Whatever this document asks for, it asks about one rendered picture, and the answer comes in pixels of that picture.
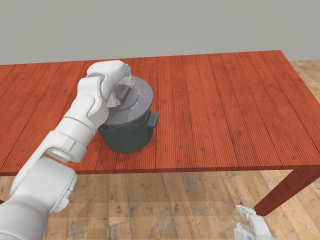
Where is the pot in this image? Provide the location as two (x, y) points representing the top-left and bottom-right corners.
(98, 108), (160, 154)

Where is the lid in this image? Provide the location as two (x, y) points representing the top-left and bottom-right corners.
(103, 76), (153, 126)

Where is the right robot hand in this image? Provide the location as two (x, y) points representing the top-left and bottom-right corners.
(233, 205), (272, 240)

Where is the left robot upper arm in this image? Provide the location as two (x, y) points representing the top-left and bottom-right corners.
(0, 155), (78, 240)

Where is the knob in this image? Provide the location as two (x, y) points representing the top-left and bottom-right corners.
(113, 84), (131, 102)

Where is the table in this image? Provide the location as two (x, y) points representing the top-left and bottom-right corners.
(0, 50), (320, 216)

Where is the left robot hand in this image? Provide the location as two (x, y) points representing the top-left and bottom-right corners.
(87, 60), (133, 108)

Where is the left robot forearm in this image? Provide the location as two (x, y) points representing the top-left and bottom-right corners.
(10, 70), (114, 196)

